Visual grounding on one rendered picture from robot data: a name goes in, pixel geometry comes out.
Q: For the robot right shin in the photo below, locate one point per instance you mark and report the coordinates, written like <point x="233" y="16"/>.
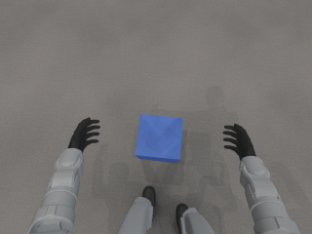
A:
<point x="190" y="210"/>

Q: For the left robot forearm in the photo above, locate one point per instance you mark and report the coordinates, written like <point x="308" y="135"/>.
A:
<point x="57" y="208"/>

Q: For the robot left shin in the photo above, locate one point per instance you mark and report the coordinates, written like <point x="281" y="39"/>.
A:
<point x="142" y="199"/>

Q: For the robot shin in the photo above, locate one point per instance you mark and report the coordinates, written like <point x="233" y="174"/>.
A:
<point x="190" y="210"/>
<point x="142" y="199"/>

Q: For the right robot hand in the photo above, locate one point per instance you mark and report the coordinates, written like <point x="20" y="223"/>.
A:
<point x="243" y="142"/>

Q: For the carton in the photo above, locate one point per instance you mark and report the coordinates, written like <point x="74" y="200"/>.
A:
<point x="159" y="138"/>

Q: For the right robot forearm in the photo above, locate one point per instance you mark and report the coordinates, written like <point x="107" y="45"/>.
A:
<point x="265" y="204"/>

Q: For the left robot hand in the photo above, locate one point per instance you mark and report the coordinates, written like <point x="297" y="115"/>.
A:
<point x="80" y="135"/>

